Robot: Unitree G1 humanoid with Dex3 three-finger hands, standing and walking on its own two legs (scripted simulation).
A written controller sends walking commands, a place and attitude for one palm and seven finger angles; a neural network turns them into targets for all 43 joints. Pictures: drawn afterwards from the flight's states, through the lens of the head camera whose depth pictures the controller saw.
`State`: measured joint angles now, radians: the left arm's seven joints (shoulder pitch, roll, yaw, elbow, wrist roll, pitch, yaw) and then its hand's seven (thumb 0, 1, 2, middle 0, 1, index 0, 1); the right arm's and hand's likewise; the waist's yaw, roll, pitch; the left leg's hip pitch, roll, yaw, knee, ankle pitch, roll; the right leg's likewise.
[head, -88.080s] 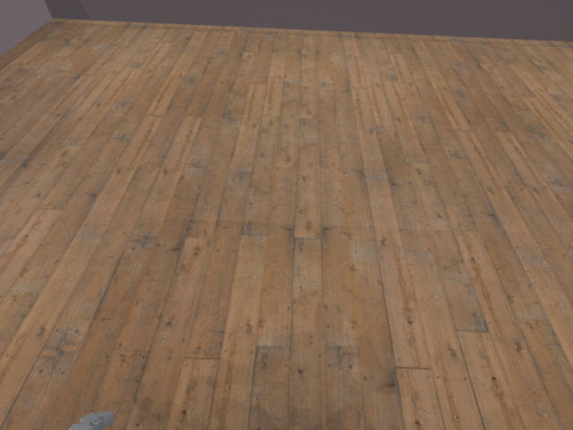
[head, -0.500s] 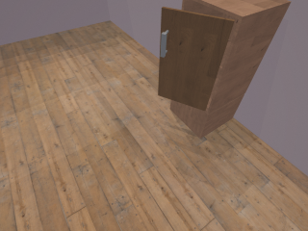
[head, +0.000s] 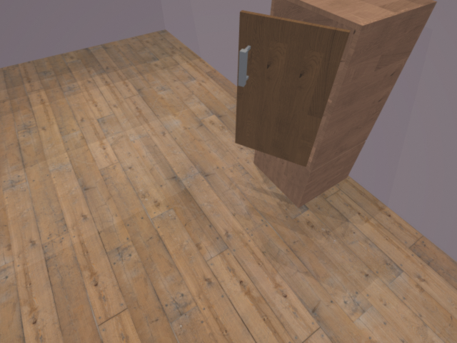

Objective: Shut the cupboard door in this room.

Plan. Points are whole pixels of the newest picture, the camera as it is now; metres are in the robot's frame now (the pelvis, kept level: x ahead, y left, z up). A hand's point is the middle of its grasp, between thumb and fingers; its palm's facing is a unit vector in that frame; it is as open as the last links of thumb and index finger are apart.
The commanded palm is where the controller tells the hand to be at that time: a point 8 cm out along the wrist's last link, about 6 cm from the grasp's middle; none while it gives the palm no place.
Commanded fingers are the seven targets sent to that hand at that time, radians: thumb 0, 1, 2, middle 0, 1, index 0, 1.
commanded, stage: walk to a spot facing it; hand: left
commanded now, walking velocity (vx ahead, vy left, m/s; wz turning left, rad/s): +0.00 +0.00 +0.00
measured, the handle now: (245, 66) +1.02 +0.00 -0.03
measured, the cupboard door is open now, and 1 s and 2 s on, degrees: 30 30 30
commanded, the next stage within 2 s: turn to face it in 0.78 s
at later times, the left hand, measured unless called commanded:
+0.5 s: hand out of the picture +0.02 +0.24 -0.21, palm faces +0.18 -0.96 -0.19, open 7.4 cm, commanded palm none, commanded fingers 0.00 0.90 0.90 -0.20 -0.30 -0.20 -0.30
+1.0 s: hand (127, 294) +0.24 +0.24 -0.16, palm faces +0.44 -0.87 -0.23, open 7.3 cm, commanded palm none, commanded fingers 0.00 0.90 0.90 -0.20 -0.30 -0.20 -0.30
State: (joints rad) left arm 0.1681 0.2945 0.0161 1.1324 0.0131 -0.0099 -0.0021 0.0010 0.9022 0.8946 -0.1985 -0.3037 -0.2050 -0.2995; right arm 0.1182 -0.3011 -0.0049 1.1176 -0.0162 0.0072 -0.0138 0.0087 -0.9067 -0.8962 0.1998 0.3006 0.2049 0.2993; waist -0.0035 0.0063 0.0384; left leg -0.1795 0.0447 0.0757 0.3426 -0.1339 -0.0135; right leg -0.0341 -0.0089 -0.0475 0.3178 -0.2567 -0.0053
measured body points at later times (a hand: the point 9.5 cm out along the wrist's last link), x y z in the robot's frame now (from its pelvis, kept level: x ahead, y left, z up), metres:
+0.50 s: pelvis +0.07 +0.05 -0.03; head +0.11 +0.08 +0.42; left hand +0.01 +0.30 -0.19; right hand +0.12 -0.19 -0.17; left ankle +0.10 +0.15 -0.75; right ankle -0.01 -0.10 -0.68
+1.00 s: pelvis +0.24 +0.04 -0.01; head +0.28 +0.04 +0.44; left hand +0.22 +0.29 -0.14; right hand +0.36 -0.17 -0.17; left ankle +0.16 +0.15 -0.67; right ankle +0.29 -0.04 -0.75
